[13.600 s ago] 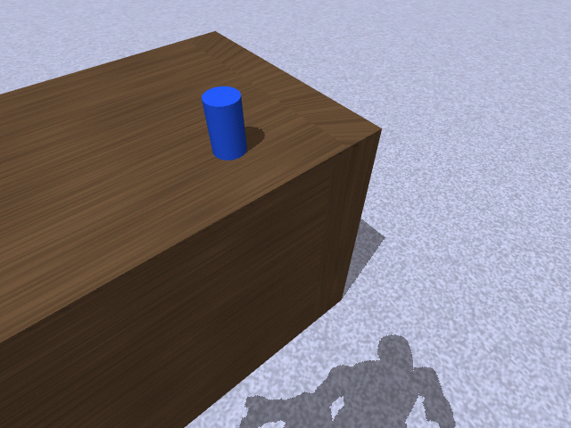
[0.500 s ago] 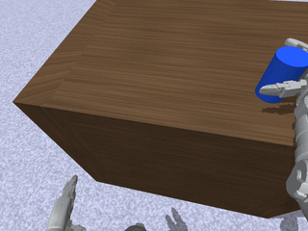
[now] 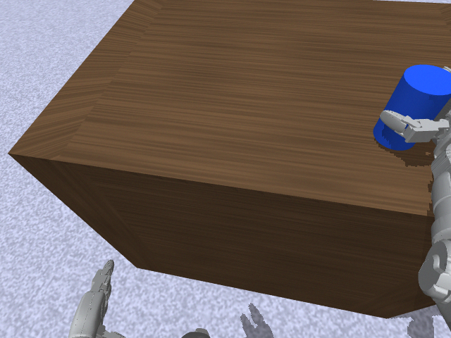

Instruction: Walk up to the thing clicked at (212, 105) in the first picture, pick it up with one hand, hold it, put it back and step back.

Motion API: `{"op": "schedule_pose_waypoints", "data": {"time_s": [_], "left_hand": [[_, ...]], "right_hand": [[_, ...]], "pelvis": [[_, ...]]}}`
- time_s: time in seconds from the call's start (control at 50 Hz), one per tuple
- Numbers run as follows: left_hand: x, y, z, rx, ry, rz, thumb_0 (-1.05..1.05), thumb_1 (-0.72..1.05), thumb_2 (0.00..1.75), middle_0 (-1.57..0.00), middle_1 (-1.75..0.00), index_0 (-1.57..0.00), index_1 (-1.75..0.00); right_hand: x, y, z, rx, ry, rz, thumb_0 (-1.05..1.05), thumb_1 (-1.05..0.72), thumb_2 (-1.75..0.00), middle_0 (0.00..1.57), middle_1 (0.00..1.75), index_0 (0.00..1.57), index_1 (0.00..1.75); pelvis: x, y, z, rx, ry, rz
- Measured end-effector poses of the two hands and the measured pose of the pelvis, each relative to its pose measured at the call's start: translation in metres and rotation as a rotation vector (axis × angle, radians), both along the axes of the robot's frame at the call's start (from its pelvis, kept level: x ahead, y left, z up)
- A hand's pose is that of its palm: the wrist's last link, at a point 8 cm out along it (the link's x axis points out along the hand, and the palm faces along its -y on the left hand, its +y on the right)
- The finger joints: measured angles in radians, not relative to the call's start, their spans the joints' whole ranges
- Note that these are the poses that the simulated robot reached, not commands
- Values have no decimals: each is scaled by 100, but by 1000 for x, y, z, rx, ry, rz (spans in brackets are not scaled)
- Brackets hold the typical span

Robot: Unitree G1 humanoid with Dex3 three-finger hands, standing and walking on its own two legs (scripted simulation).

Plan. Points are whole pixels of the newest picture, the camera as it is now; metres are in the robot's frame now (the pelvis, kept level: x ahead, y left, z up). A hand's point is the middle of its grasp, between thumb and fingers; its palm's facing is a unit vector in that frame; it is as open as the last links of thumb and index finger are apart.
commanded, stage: settle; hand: right
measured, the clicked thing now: (410, 110) +0.49 -0.23 +0.14
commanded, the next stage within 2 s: lift in 0.62 s
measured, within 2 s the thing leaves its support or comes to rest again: leaves its support in 0.06 s
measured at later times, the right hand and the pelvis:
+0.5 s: hand (419, 90) +0.49 -0.22 +0.18, palm faces +0.18 +0.98 +0.02, open 10.3 cm; pelvis +0.00 +0.00 +0.01, yaw +0 degrees
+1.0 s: hand (426, 71) +0.49 -0.21 +0.21, palm faces +0.16 +0.99 +0.01, open 10.3 cm; pelvis +0.01 +0.01 +0.02, yaw +0 degrees
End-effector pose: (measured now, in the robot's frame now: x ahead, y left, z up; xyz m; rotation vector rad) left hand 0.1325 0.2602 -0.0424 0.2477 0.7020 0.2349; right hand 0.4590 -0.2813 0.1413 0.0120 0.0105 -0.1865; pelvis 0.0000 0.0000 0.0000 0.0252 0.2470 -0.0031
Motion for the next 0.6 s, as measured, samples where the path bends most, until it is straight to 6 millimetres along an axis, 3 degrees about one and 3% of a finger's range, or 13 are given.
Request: {"op": "schedule_pose_waypoints", "data": {"time_s": [0.04, 0.1, 0.18, 0.22, 0.28, 0.34, 0.4, 0.46, 0.6], "left_hand": [[0, -6, -5, -21, 26, -11, -1, -53, 5, -7, -6, -7, -6], [9, -9, 5, -22, -30, -21, -1, -53, 5, -7, -6, -7, -6], [5, -11, 1, -38, 5, -21, -1, -53, 5, -7, -6, -7, -6], [6, -8, 6, -27, -28, -17, -1, -52, 5, -7, -6, -7, -6], [-4, -5, -6, -37, 37, -2, 0, -52, 5, -7, -6, -7, -6], [0, 0, 1, -23, 4, 5, -1, -51, 4, -7, -6, -7, -6], [-2, 1, -4, -29, 36, 11, -1, -51, 4, -7, -6, -7, -5], [7, 4, 8, -17, -29, 7, -1, -51, 5, -7, -6, -7, -5], [6, 5, 7, -21, -25, 5, 0, -52, 5, -6, -5, -6, -5]], "right_hand": [[-1, 2, -6, 14, 37, 12, -1, 35, -96, 74, 97, 75, 97], [-4, 1, 6, 3, 3, -2, -1, 36, -98, 73, 101, 73, 101], [-6, 4, 7, 20, 31, -5, -1, 38, -101, 71, 104, 72, 104], [-5, 2, 21, -1, -6, -19, -1, 38, -102, 71, 105, 72, 105], [-4, 4, 22, 1, 17, -7, -1, 40, -103, 71, 106, 71, 106], [-3, 3, 36, -12, -17, -19, -1, 41, -104, 71, 107, 72, 107], [-1, 8, 33, 2, 24, 2, -1, 42, -105, 71, 108, 71, 108], [-1, 8, 42, 10, 2, -5, -1, 43, -106, 71, 108, 71, 108], [0, 11, 45, 13, 23, -2, 0, 45, -108, 70, 110, 71, 110]], "pelvis": [[-1, 0, 1, 0, -4, -5], [0, 0, 3, -3, -8, 2], [0, 1, 5, -2, -19, -6], [1, 1, 6, -3, -25, -1], [0, 2, 7, -3, -31, -10], [1, 2, 8, -7, -33, 2], [0, 3, 10, -7, -43, -6], [2, 4, 11, -12, -47, 2], [4, 6, 14, -12, -60, -3]]}}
